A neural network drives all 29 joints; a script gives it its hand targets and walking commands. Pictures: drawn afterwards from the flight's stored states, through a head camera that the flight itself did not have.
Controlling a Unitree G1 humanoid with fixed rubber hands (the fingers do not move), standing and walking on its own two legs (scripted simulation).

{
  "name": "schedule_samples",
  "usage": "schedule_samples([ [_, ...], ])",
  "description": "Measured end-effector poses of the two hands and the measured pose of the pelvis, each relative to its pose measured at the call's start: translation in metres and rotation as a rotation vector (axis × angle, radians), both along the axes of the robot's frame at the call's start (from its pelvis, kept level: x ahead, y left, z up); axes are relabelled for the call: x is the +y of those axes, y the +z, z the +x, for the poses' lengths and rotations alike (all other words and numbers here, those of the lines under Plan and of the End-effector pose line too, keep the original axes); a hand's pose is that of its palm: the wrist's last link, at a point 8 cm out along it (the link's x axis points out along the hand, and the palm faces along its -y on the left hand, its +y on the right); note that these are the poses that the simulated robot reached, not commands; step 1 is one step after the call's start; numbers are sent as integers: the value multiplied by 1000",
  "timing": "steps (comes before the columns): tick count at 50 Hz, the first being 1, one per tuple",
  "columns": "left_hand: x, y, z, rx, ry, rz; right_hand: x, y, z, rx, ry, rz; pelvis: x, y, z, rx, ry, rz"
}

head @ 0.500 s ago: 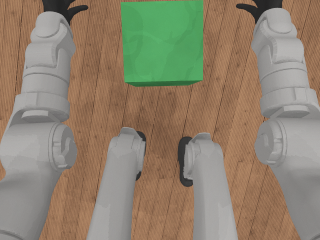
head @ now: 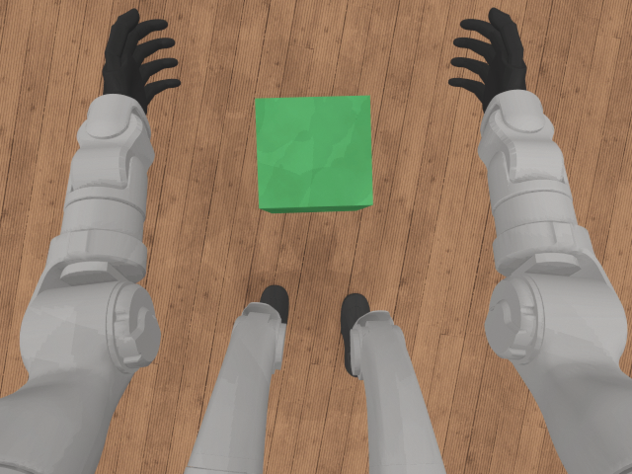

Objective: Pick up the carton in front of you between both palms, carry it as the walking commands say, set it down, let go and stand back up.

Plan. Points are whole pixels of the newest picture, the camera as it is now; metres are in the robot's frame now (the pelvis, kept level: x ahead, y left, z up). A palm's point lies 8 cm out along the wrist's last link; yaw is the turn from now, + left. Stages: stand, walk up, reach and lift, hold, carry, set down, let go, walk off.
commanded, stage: let go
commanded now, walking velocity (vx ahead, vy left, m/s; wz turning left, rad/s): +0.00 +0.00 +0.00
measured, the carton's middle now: (313, 163) +0.50 +0.03 -0.51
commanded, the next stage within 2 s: stand in 1.26 s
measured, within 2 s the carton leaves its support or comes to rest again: neither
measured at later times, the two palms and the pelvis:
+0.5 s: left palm (34, 231) +0.35 +0.24 +0.01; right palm (591, 237) +0.37 -0.20 +0.00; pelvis +0.07 +0.01 +0.10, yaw +0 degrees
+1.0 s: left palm out of the picture +0.24 +0.23 +0.07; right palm out of the picture +0.25 -0.24 +0.07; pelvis +0.08 -0.01 +0.14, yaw +1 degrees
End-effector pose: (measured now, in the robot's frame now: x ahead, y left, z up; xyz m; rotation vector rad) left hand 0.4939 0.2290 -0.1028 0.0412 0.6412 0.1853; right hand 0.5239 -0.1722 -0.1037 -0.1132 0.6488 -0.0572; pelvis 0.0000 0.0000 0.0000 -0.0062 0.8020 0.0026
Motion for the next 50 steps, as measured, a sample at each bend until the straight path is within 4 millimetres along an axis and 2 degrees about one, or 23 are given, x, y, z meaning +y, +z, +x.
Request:
schedule_samples([
  [4,1,12,-15,38,-49,38,-4,12,-19,30,4,-44,1,20,8,-25,-1,-3],
  [9,6,30,-49,98,-100,73,-12,30,-58,75,-2,-77,4,46,24,-84,-3,-5],
  [15,15,62,-85,125,-117,77,-21,59,-96,95,-1,-75,8,72,42,-175,-2,-5],
  [22,17,97,-126,131,-113,69,-28,93,-134,100,7,-67,9,94,60,-283,1,-2],
  [37,7,160,-233,156,-113,69,-55,155,-242,126,8,-63,0,133,83,-629,4,11],
  [43,2,171,-252,159,-123,65,-63,169,-268,133,9,-62,-5,138,86,-763,6,17],
  [50,-3,173,-252,163,-138,63,-67,175,-278,145,10,-59,-8,137,84,-864,6,18],
])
